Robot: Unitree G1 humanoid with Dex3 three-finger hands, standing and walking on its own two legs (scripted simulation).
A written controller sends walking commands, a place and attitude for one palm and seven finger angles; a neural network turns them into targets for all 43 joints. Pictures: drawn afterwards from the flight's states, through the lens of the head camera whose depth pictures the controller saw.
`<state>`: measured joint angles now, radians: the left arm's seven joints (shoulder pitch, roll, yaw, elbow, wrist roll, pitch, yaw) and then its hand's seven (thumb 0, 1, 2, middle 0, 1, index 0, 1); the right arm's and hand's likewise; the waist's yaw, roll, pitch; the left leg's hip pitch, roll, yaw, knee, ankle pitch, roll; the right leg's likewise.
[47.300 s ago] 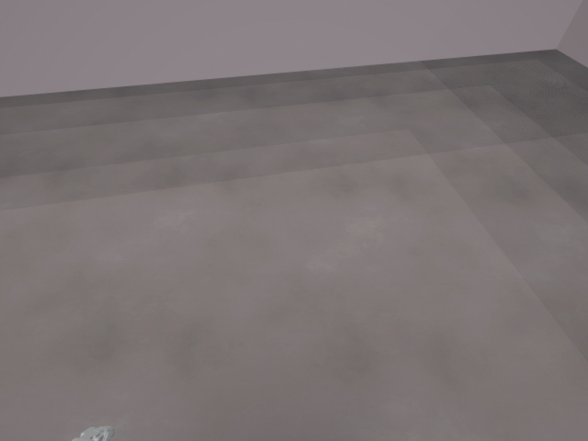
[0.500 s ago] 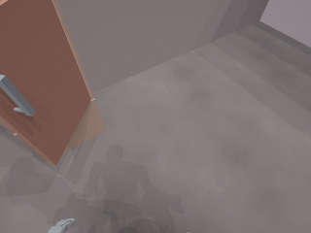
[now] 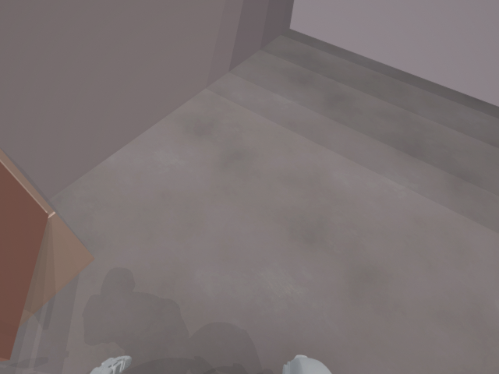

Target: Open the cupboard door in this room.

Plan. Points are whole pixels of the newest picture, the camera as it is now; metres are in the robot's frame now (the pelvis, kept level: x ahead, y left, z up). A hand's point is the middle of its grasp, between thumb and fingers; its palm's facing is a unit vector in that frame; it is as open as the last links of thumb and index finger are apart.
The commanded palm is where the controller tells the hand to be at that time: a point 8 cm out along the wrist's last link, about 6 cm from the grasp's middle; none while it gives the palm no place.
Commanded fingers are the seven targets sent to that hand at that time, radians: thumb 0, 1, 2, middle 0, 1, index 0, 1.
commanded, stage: walk to a spot facing it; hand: left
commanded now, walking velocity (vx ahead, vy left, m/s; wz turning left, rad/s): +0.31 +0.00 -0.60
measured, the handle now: out of the picture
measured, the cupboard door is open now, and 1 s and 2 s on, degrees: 45 45 45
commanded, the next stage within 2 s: turn to face it in 1.32 s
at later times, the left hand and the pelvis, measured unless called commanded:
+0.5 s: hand (185, 321) +0.24 +0.14 -0.20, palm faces -0.22 -0.96 -0.15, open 7.4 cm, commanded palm none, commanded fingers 0.00 0.90 0.90 -0.20 -0.30 -0.20 -0.30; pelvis +0.18 -0.04 -0.02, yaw -16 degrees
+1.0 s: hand (270, 191) +0.56 -0.04 -0.17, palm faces -0.44 -0.87 -0.21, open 7.4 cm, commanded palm none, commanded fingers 0.00 0.90 0.90 -0.20 -0.30 -0.20 -0.30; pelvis +0.38 -0.16 -0.02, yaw -25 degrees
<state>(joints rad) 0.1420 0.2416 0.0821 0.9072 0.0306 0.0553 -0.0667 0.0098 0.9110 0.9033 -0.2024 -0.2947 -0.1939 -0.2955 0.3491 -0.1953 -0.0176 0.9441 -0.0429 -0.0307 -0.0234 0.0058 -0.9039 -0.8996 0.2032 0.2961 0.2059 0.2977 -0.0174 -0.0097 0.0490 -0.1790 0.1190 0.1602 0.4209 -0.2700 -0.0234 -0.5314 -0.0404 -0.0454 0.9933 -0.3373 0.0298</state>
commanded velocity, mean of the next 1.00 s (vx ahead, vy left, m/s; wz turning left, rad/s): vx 0.36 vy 0.00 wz -0.33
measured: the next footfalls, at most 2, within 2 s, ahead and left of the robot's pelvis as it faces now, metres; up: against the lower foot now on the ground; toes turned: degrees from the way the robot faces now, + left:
right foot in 0.16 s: +0.10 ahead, -0.16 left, +0.00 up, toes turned -12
left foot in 0.50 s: +0.32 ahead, +0.05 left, +0.00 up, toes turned -10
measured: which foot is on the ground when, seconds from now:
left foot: down 0.00-0.16, up 0.18-0.48, down 0.50-0.90, up 0.92-1.00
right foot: up 0.00-0.14, down 0.16-0.50, up 0.52-0.88, down 0.90-1.00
